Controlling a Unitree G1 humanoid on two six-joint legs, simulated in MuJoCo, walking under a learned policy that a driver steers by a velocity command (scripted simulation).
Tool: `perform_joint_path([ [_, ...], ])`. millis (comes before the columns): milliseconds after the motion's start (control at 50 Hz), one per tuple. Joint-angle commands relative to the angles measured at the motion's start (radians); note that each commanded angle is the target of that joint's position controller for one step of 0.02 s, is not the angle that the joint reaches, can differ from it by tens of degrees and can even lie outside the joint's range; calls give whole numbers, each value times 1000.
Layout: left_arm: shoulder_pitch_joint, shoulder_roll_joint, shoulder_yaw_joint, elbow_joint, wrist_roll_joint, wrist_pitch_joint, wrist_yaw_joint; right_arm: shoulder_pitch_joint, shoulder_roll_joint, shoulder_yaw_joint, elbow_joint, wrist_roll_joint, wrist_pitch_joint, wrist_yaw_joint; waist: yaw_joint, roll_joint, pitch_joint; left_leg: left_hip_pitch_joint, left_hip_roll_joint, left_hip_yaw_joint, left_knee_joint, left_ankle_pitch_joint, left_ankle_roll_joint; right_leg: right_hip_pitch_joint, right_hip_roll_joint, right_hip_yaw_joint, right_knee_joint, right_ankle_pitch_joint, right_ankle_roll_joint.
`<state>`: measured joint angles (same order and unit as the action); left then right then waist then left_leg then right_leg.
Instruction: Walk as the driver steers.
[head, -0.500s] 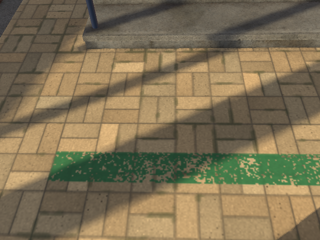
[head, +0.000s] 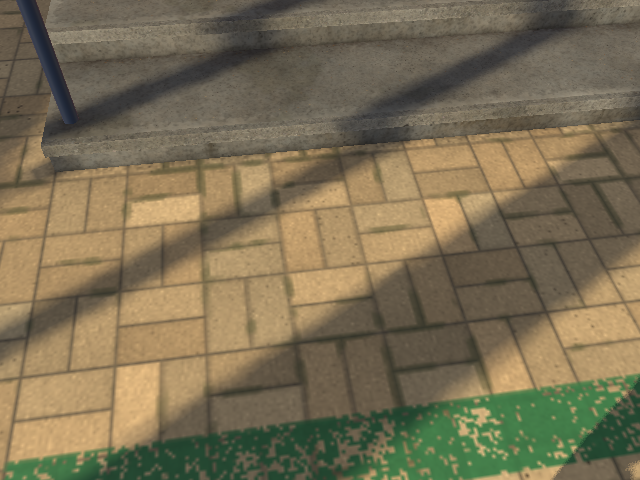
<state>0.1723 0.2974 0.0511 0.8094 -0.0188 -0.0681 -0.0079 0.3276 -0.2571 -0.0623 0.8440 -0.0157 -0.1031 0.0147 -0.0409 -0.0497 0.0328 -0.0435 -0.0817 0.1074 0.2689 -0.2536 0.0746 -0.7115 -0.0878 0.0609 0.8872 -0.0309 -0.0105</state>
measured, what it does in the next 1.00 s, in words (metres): walks ahead, turning right: right foot, then left foot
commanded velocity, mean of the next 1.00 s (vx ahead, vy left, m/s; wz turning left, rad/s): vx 0.50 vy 0.00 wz -0.55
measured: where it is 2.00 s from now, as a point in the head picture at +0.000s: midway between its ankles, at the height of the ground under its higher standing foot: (495, 278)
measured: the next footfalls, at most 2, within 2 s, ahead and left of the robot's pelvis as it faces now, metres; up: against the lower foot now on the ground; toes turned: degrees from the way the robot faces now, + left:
right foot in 0.20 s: +0.30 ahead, -0.10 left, +0.00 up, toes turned -9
left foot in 0.66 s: +0.60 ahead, +0.04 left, +0.00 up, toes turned -28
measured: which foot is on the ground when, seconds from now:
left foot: down 0.00-0.22, up 0.24-0.64, down 0.66-1.00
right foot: up 0.00-0.18, down 0.20-0.68, up 0.70-1.00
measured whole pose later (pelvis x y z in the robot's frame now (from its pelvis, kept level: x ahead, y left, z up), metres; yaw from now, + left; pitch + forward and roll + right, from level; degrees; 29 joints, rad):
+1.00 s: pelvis +0.56 -0.06 +0.00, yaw -35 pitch +1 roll +2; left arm 0.16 0.31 0.07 0.62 -0.02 -0.02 -0.02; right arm 0.33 -0.28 -0.07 0.81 -0.01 -0.09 0.00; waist -0.08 -0.04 0.04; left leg -0.04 -0.01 0.14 0.27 -0.25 0.02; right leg -0.70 -0.09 0.06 0.90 -0.09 0.01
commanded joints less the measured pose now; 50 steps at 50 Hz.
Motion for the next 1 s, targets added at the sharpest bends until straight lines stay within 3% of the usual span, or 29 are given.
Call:
perform_joint_path([
  [20, -58, 6, -9, -81, 4, -10, -25, -72, -146, -31, -67, 10, -23, -23, 8, 81, 18, -92, 263, -25, -132, 590, 53, 125, 14, -41, -197, 192, -17],
  [100, -173, 23, -5, -153, 1, -7, -51, 1, -172, -39, -32, 22, 14, -39, -17, 71, 38, 100, 306, 13, -59, 705, 26, 51, 52, -90, -288, 105, -55],
  [140, -159, 45, 7, -172, 0, -3, -63, -2, -198, -46, -40, 20, 39, -51, 12, 102, -5, 173, 318, 36, 61, 997, 12, 92, 104, -147, -279, -13, -88],
  [180, -18, 94, 34, -157, -2, 6, -61, -26, -223, -51, -56, 14, 62, -64, 98, 143, -94, 169, 322, 50, 293, 1214, 8, 270, 158, -175, -264, -117, -134],
  [200, 146, 150, 63, -124, 0, 9, -49, -62, -225, -48, -71, 19, 64, -65, 192, 115, -168, 54, 287, 66, 520, 1114, -10, 514, 166, -134, -351, -50, -177],
  [220, 254, 236, 85, -107, 1, 22, -27, -13, -159, -25, -92, -7, 46, -58, 190, -70, -268, -224, 197, 65, 859, 473, -43, 831, -26, 149, -333, 41, -256],
  [240, 216, 268, 86, -136, -4, 15, -26, 68, -71, 9, -129, -5, 12, -27, 102, -213, -394, -618, -16, -113, 1175, -343, -90, 1119, -246, 735, -474, -168, -473],
  [260, 218, 199, 71, -141, -2, 14, -23, -47, -169, -12, -144, 31, -26, -3, 171, -64, -365, -732, 46, -258, 1198, -294, -60, 1098, -222, 722, -569, -306, -421],
  [280, 164, 162, 61, -150, 2, 8, -19, -123, -182, -13, -179, 60, -42, 5, 148, 1, -206, -766, 90, -240, 1117, -199, -44, 953, -193, 584, -600, -306, -373],
  [300, 100, 138, 53, -161, 1, 3, -21, -143, -163, -11, -178, 44, -46, -1, 94, 107, -103, -728, 131, -223, 1014, -149, -49, 784, -149, 487, -620, -203, -338],
  [320, 51, 113, 45, -175, 4, -1, -19, -135, -168, -18, -173, 18, -39, -9, 59, 110, -71, -664, 159, -217, 931, -115, -64, 678, -115, 415, -630, -81, -322],
  [340, 28, 106, 41, -190, 13, 0, -15, -114, -166, -22, -176, 9, -27, -11, 31, 78, -60, -598, 173, -214, 904, -97, -79, 598, -86, 372, -649, -3, -319],
  [380, 24, 114, 45, -191, 9, -1, -6, -96, -145, -19, -181, 0, -8, -17, 12, 47, -57, -556, 185, -188, 815, -74, -117, 509, -60, 304, -663, 112, -317],
  [420, 51, 143, 54, -182, 8, 2, 7, -149, -115, -7, -203, -5, 4, -23, 27, 37, -43, -542, 175, -161, 690, 11, -152, 441, -25, 233, -663, 165, -301],
  [480, 98, 157, 61, -165, -4, 17, 20, -261, -79, 10, -229, 0, 2, -22, 81, -1, -44, -468, 130, -149, 449, 228, -167, 401, 39, 175, -628, 76, -238],
  [560, 167, 153, 60, -145, -11, 33, 22, -348, -108, 2, -258, 24, -11, -5, 121, -38, -61, -416, 83, -174, 285, 281, -157, 472, 10, 270, -556, -68, -208],
  [600, 171, 147, 59, -144, -9, 34, 23, -334, -141, -13, -260, 29, -21, 2, 102, -61, -64, -384, 76, -192, 240, 208, -131, 527, -19, 346, -500, -115, -192],
  [640, 142, 125, 53, -153, -5, 34, 22, -225, -164, -31, -234, 29, -32, 0, 32, -85, -80, -245, 82, -179, 182, 178, -82, 519, -5, 367, -413, -120, -156],
  [660, 141, 75, 36, -163, 1, 29, 19, -118, -200, -46, -222, 15, -38, -7, -20, -54, -160, -60, 163, -239, 185, 154, -31, 461, 42, 318, -250, -132, -120],
  [680, 215, 5, 14, -188, -3, 21, 17, 10, -283, -66, -211, -11, -37, -16, -31, 149, -307, 281, 390, -542, 159, 50, 89, 209, 161, 176, 76, -348, -50],
  [700, 271, 37, 10, -209, -21, 14, 18, 74, -290, -74, -175, 2, -22, -4, -15, 393, -356, 380, 525, -926, 52, -229, 185, -24, 166, 110, 307, -586, -22],
  [720, 226, 131, 34, -188, -27, 19, 20, 23, -198, -50, -196, 13, -18, -5, -34, 249, -224, 286, 490, -855, 20, -354, 153, -98, 106, 132, 405, -506, -9],
  [740, 141, 152, 42, -200, -16, 26, 21, -18, -161, -39, -201, 13, -8, -9, -41, 172, -123, 175, 446, -692, 21, -269, 113, -104, 75, 95, 425, -424, -3],
  [760, 105, 140, 43, -209, -5, 29, 20, -60, -139, -29, -200, 8, -3, -10, -23, 133, -63, 70, 399, -569, 4, -136, 97, -76, 48, 82, 392, -361, 2],
  [780, 90, 127, 47, -215, -3, 32, 16, -85, -117, -22, -193, 4, -2, -12, -3, 145, -27, 2, 363, -480, -18, -36, 88, -48, 20, 81, 352, -318, 4],
  [820, 102, 90, 43, -217, -12, 42, 7, -98, -108, -20, -178, 5, -7, -13, 17, 180, -13, -65, 329, -360, -61, 65, 86, 5, -6, 54, 314, -281, 8],
  [880, 58, 59, 34, -237, -5, 50, 4, -84, -139, -32, -147, 9, -15, -14, 17, 145, -1, -56, 340, -256, -97, 206, 113, -35, -18, 44, 228, -215, 26],
  [1000, -90, 28, 17, -267, -3, 33, -27, -65, -187, -42, -101, 16, 2, -22, -30, 116, 24, 0, 320, -55, -103, 333, 82, 8, -9, -29, -96, 39, 18],
])
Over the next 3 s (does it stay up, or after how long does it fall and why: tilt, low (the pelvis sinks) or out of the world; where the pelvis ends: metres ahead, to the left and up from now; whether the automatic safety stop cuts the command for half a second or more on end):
stays up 0.97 -0.49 -0.01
